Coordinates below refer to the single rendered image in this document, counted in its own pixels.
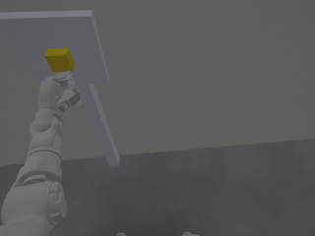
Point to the robot left hand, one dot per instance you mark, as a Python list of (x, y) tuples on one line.
[(50, 95)]

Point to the button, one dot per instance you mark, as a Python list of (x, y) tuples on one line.
[(60, 59)]

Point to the left robot forearm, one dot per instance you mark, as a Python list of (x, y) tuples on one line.
[(43, 161)]

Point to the left robot upper arm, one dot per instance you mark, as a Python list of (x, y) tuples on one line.
[(34, 210)]

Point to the panel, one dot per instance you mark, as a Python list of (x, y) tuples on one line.
[(32, 33)]

